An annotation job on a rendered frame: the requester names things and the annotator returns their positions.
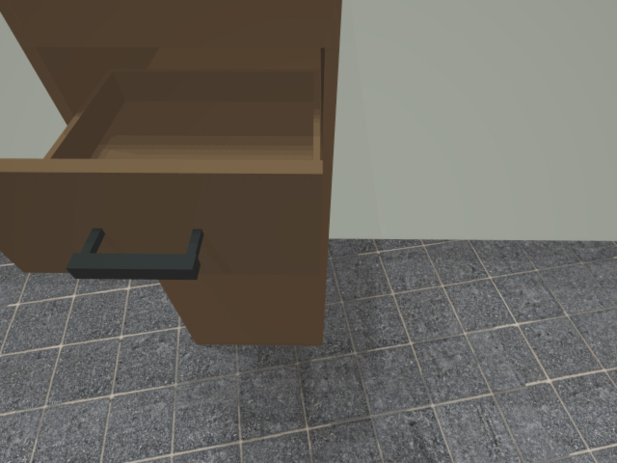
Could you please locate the cabinet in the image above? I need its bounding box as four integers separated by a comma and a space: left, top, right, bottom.
0, 0, 342, 346

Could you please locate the drawer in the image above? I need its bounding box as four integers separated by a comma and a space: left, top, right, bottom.
0, 68, 323, 275

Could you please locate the handle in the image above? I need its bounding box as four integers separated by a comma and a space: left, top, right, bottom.
66, 229, 203, 280

